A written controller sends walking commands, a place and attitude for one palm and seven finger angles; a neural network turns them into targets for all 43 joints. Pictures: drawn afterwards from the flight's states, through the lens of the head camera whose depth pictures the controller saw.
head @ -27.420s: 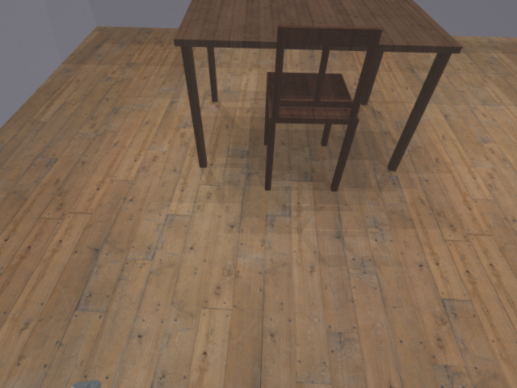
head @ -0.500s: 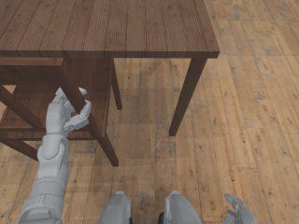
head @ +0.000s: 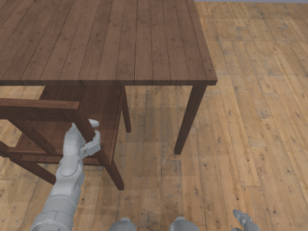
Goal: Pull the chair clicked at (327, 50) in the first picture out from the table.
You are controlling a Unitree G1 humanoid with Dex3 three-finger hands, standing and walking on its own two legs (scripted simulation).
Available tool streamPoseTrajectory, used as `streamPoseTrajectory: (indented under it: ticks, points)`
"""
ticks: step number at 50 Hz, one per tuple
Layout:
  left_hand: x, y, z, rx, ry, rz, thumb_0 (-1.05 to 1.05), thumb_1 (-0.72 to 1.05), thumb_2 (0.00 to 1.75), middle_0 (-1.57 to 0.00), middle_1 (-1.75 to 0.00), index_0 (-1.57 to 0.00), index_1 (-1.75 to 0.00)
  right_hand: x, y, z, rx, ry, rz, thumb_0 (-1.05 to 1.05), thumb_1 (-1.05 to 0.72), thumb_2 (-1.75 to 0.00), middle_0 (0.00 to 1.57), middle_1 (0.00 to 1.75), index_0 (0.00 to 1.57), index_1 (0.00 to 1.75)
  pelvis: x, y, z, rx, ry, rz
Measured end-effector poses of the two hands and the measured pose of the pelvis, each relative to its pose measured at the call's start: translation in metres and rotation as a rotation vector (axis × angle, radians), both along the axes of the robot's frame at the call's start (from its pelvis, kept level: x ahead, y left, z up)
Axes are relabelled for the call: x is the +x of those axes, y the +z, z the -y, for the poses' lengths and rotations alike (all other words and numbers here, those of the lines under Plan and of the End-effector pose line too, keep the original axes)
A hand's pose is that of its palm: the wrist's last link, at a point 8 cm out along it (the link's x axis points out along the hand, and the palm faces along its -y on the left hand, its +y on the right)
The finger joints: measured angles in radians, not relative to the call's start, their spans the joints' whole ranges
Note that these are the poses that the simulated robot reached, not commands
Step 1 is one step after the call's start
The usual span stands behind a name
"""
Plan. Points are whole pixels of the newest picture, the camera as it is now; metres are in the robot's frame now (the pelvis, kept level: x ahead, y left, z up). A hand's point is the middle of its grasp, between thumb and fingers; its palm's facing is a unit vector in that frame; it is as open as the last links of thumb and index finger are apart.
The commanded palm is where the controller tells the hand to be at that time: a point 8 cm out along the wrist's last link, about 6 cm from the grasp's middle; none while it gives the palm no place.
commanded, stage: step backward, pulling the chair out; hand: left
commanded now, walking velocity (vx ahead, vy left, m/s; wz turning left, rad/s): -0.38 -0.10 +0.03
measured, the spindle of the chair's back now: (35, 136) +0.39 +0.37 -0.06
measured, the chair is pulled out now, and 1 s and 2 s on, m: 0.03 0.15 0.19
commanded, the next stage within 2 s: none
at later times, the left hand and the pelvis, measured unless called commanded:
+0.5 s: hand (104, 162) +0.29 +0.14 -0.02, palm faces +0.09 -0.99 -0.13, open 5.7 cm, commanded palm +0.27 +0.19 -0.02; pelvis -0.04 -0.01 +0.03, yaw -2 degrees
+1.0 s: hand (115, 181) +0.25 +0.10 -0.02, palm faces -0.04 -0.98 -0.18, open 5.9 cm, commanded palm +0.24 +0.15 -0.02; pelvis -0.07 -0.01 +0.04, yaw -2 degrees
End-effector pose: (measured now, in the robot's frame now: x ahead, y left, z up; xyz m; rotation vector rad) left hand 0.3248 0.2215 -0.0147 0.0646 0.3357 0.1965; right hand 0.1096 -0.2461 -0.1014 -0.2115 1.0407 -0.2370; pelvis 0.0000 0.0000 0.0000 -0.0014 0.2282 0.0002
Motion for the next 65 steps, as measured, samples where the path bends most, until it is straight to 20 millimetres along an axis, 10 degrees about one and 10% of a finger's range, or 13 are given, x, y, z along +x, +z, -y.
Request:
streamPoseTrajectory:
  ticks: [11,37,50,65]
  points:
    - [-0.004,0.007,0.009,-0.002,-0.074,-0.096,0.06,0.67,0.71,-0.24,-1.03,-0.48,-1.45,-0.028,0.041,0.018,-0.084,-0.084,-0.023,0.01,-0.9,-0.9,0.2,0.29,0.2,0.3,-0.009,0.03,-0.009,-0.017,-0.035,0.071]
    - [-0.078,0.012,0.055,0.058,-0.162,-0.176,0.07,0.6,0.72,-0.27,-1.11,-0.49,-1.45,-0.069,0.034,0.02,-0.029,-0.064,-0.008,0.01,-0.9,-0.9,0.2,0.29,0.2,0.3,-0.058,0.039,0.002,-0.013,-0.008,0.175]
    - [-0.094,0.013,0.065,0.069,-0.191,-0.196,0.07,0.58,0.75,-0.27,-1.18,-0.49,-1.45,-0.078,0.021,0.007,0.03,-0.051,0.036,0.01,-0.9,-0.9,0.2,0.29,0.2,0.3,-0.072,0.035,0.01,0.022,-0.045,0.203]
    - [-0.107,0.013,0.076,0.075,-0.194,-0.198,0.07,0.57,0.76,-0.28,-1.21,-0.49,-1.45,-0.105,0.023,0.037,-0.039,-0.016,-0.033,0.01,-0.9,-0.9,0.2,0.29,0.2,0.3,-0.093,0.036,0.012,0.016,0.025,0.158]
